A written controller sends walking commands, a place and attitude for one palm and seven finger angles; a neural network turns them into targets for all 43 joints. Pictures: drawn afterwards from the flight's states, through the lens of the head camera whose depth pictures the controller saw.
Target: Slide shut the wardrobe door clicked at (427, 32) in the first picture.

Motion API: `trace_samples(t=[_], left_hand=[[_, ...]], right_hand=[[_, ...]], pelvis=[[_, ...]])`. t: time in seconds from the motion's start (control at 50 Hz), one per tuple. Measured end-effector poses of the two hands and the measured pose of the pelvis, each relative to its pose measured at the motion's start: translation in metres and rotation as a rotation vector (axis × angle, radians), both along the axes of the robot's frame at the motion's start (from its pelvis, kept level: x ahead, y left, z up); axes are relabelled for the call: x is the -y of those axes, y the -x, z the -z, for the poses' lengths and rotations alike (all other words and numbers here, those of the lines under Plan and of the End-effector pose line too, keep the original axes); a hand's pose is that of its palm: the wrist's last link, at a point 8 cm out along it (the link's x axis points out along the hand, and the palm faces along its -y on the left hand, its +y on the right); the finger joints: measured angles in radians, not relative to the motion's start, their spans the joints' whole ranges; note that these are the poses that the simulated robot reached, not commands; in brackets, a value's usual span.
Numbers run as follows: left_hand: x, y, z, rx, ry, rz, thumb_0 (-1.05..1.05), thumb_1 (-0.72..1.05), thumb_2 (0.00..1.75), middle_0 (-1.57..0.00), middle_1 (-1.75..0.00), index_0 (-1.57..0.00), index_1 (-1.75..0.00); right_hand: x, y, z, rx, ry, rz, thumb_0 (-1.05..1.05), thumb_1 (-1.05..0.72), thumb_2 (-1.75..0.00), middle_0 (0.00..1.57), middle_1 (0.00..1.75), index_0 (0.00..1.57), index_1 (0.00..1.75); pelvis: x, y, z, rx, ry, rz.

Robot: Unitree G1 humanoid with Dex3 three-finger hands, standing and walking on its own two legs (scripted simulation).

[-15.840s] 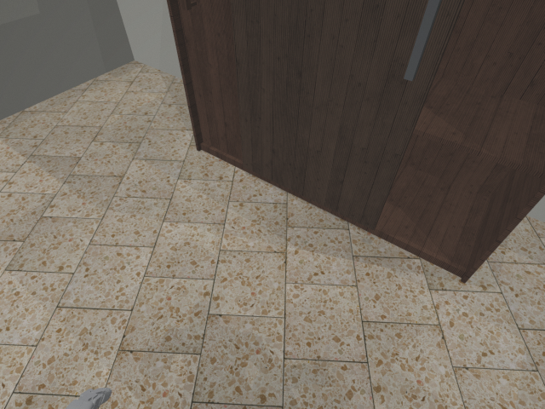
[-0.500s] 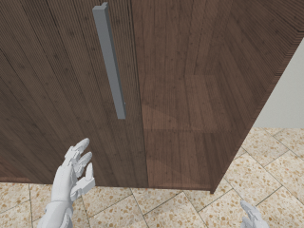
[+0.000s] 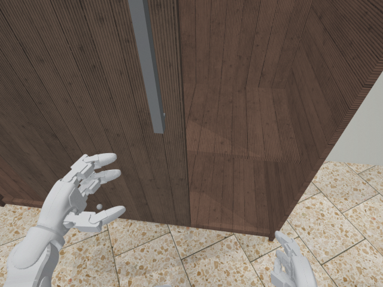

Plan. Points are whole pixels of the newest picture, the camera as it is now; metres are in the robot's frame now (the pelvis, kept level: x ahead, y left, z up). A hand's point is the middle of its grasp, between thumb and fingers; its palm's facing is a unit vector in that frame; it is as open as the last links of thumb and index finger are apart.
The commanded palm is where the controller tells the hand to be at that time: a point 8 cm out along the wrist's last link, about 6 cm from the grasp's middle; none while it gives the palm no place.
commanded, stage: raise the hand with hooked fingers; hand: left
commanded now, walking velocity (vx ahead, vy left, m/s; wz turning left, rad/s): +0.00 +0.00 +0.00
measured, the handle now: (152, 69) +0.51 +0.13 +0.21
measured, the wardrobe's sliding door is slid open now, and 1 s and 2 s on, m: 0.40 0.40 0.40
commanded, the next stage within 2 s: move the hooked fingers beside the handle in 1.34 s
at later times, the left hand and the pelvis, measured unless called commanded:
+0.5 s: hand (49, 148) +0.28 +0.26 +0.20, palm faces +0.04 -0.99 -0.13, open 13.4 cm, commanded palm +0.25 +0.31 +0.20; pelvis +0.03 +0.02 +0.03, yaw -1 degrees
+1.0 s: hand (22, 106) +0.32 +0.30 +0.25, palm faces +0.02 -0.99 -0.13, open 14.0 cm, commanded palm +0.27 +0.33 +0.26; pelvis +0.03 +0.02 +0.04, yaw -1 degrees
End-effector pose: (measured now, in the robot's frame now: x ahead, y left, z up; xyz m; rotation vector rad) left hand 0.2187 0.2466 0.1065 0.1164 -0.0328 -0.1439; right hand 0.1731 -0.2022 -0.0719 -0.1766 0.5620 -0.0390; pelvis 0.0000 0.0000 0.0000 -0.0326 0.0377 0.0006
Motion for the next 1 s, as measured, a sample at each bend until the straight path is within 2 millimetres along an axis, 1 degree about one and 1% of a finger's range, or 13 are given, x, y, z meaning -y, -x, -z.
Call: trace_samples(t=[0.06, 0.14, 0.22, 0.28, 0.34, 0.38, 0.5, 0.56, 0.68, 0.78, 0.88, 0.94, 1.0], left_hand=[[-0.008, -0.015, -0.001, -0.082, 0.030, -0.032, 0.01, 0.14, 0.58, -0.26, -0.79, -0.25, -0.79], [-0.027, -0.017, -0.021, -0.018, 0.050, -0.141, 0.01, 0.05, 0.54, -0.26, -0.85, -0.26, -0.85], [-0.038, -0.013, -0.042, 0.068, 0.025, -0.179, 0.00, -0.04, 0.50, -0.27, -0.91, -0.27, -0.91], [-0.041, -0.017, -0.045, 0.054, 0.013, -0.153, 0.00, -0.11, 0.47, -0.27, -0.95, -0.27, -0.95], [-0.044, -0.023, -0.048, 0.019, 0.006, -0.127, 0.00, -0.18, 0.44, -0.28, -1.00, -0.28, -1.00], [-0.048, -0.028, -0.055, 0.023, 0.000, -0.125, 0.00, -0.23, 0.42, -0.28, -1.03, -0.28, -1.03], [-0.067, -0.039, -0.096, 0.137, -0.004, -0.166, 0.00, -0.37, 0.36, -0.29, -1.12, -0.29, -1.11], [-0.076, -0.044, -0.111, 0.148, -0.005, -0.175, 0.00, -0.42, 0.34, -0.30, -1.15, -0.30, -1.15], [-0.086, -0.055, -0.120, 0.066, -0.016, -0.165, -0.01, -0.47, 0.32, -0.30, -1.18, -0.30, -1.18], [-0.091, -0.058, -0.143, 0.117, -0.025, -0.161, -0.01, -0.49, 0.31, -0.30, -1.19, -0.30, -1.19], [-0.106, -0.065, -0.168, 0.154, -0.015, -0.185, -0.01, -0.50, 0.31, -0.30, -1.20, -0.30, -1.20], [-0.112, -0.072, -0.166, 0.096, -0.006, -0.188, -0.01, -0.50, 0.31, -0.30, -1.20, -0.30, -1.20], [-0.106, -0.078, -0.152, 0.018, -0.012, -0.164, -0.01, -0.50, 0.30, -0.30, -1.20, -0.30, -1.20]], right_hand=[[0.011, 0.015, -0.003, -0.011, -0.004, 0.069, 0.01, -0.90, -0.90, 0.20, 0.30, 0.21, 0.30], [0.031, 0.027, -0.009, -0.020, 0.033, 0.114, 0.01, -0.90, -0.90, 0.20, 0.30, 0.20, 0.30], [0.045, 0.026, -0.016, -0.020, 0.084, 0.107, 0.01, -0.90, -0.90, 0.20, 0.30, 0.20, 0.30], [0.049, 0.018, -0.022, -0.005, 0.110, 0.101, 0.01, -0.90, -0.90, 0.20, 0.30, 0.20, 0.30], [0.047, 0.006, -0.030, 0.027, 0.118, 0.098, 0.01, -0.90, -0.90, 0.20, 0.30, 0.20, 0.30], [0.041, -0.004, -0.035, 0.053, 0.113, 0.090, 0.01, -0.90, -0.90, 0.20, 0.30, 0.20, 0.30], [0.016, -0.031, -0.048, 0.117, 0.069, 0.031, 0.01, -0.90, -0.90, 0.20, 0.30, 0.20, 0.30], [0.003, -0.042, -0.050, 0.127, 0.041, 0.000, 0.01, -0.90, -0.90, 0.20, 0.30, 0.20, 0.30], [-0.013, -0.051, -0.048, 0.104, 0.008, -0.040, 0.01, -0.90, -0.90, 0.20, 0.30, 0.20, 0.30], [-0.014, -0.051, -0.047, 0.074, 0.012, -0.049, 0.01, -0.90, -0.90, 0.20, 0.30, 0.20, 0.30], [-0.007, -0.047, -0.045, 0.042, 0.024, -0.037, 0.01, -0.90, -0.90, 0.20, 0.30, 0.20, 0.30], [0.001, -0.044, -0.043, 0.024, 0.026, -0.020, 0.01, -0.90, -0.90, 0.20, 0.30, 0.20, 0.30], [0.008, -0.039, -0.041, 0.010, 0.028, -0.003, 0.01, -0.90, -0.90, 0.20, 0.30, 0.20, 0.30]], pelvis=[[-0.001, -0.005, -0.006, 0.002, -0.010, 0.022], [-0.002, -0.014, -0.012, 0.011, -0.016, 0.037], [-0.006, -0.018, -0.016, 0.028, -0.012, 0.029], [-0.010, -0.018, -0.018, 0.039, -0.010, 0.024], [-0.012, -0.019, -0.021, 0.049, -0.011, 0.021], [-0.014, -0.021, -0.023, 0.056, -0.012, 0.021], [-0.016, -0.027, -0.028, 0.079, -0.014, 0.018], [-0.017, -0.028, -0.030, 0.085, -0.015, 0.014], [-0.018, -0.028, -0.033, 0.085, -0.018, 0.009], [-0.018, -0.030, -0.034, 0.090, -0.017, 0.008], [-0.016, -0.031, -0.035, 0.095, -0.017, 0.005], [-0.016, -0.029, -0.036, 0.087, -0.018, 0.005], [-0.017, -0.027, -0.036, 0.079, -0.018, 0.009]])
